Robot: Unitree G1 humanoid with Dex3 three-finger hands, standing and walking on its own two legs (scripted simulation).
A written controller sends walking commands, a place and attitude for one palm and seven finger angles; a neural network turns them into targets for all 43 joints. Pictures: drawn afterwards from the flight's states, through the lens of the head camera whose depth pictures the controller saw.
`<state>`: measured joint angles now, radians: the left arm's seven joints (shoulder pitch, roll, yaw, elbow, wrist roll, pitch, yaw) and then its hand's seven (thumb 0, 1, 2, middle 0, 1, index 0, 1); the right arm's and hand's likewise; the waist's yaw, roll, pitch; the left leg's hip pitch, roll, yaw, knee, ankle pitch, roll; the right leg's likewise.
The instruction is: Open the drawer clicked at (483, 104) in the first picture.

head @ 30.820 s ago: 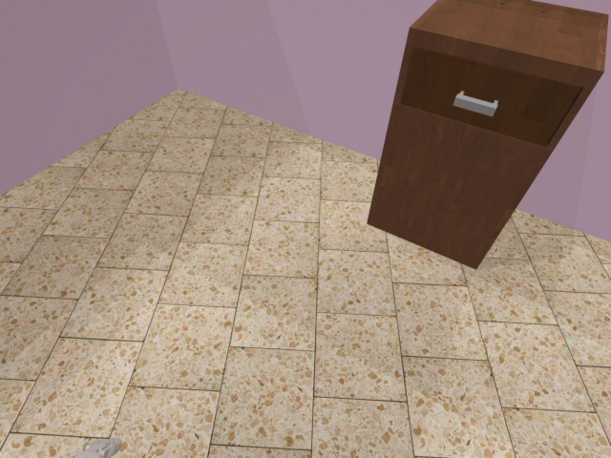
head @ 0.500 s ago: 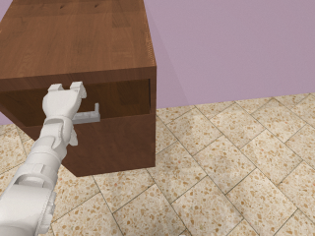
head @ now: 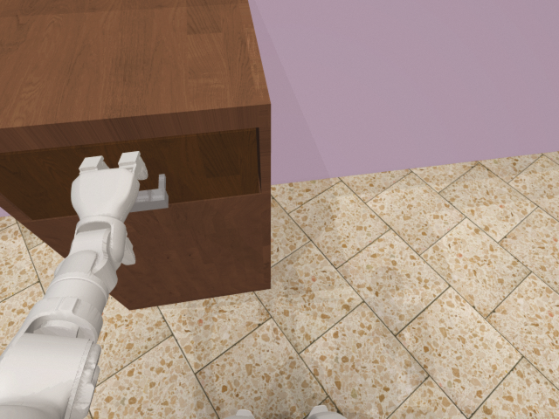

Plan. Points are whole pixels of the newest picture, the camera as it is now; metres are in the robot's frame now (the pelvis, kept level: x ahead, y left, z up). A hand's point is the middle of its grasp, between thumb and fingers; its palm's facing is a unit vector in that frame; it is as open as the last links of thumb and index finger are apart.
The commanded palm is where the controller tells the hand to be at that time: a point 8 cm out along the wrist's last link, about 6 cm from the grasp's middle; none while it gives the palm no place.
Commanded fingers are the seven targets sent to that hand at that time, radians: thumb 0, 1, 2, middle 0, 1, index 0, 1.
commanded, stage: lower the fingers behind the handle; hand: left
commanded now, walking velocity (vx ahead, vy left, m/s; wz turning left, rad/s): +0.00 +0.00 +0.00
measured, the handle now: (133, 192) +0.48 +0.26 -0.03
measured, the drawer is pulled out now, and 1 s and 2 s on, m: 0.00 0.00 0.00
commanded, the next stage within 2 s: close the thumb around the handle in 1.08 s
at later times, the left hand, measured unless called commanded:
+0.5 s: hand (130, 219) +0.43 +0.25 -0.03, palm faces -0.03 -0.02 -1.00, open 13.8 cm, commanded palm +0.41 +0.25 +0.02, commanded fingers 0.00 -0.50 0.30 -0.30 -1.20 -0.30 -1.20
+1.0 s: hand (134, 222) +0.43 +0.25 -0.05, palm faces -0.04 -0.03 -1.00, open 13.8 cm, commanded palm +0.41 +0.25 +0.01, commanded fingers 0.00 -0.50 0.30 -0.30 -1.20 -0.30 -1.20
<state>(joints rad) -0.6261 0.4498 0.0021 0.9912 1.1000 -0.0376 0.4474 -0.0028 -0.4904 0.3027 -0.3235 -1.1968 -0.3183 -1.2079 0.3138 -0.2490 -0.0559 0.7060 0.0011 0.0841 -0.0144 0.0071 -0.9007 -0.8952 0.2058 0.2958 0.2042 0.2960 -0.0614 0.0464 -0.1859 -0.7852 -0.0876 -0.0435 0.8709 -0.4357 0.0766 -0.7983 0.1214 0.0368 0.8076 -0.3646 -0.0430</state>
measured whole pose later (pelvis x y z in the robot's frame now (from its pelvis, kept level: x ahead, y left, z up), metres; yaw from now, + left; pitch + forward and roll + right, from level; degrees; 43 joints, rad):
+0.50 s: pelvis +0.00 -0.01 -0.01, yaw +0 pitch +23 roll -2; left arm -0.65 0.46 0.02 1.04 1.10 -0.04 0.48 0.00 -0.49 0.30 -0.31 -1.20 -0.32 -1.20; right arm 0.31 -0.25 -0.04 0.72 -0.01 0.07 -0.01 0.01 -0.90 -0.90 0.21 0.30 0.20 0.30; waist -0.07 0.04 -0.20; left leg -0.89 -0.08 -0.04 0.95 -0.46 0.07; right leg -0.90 0.13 0.03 0.89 -0.39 -0.05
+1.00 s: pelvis -0.01 -0.01 -0.02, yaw -1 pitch +25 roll -2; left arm -0.67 0.47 0.04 1.06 1.10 -0.03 0.49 0.00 -0.49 0.30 -0.32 -1.20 -0.32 -1.20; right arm 0.30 -0.25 -0.03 0.72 -0.01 0.07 -0.01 0.01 -0.90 -0.90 0.21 0.30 0.20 0.30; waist -0.09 0.04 -0.21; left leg -0.95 -0.08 -0.03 1.01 -0.48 0.07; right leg -0.97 0.14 0.02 0.94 -0.40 -0.05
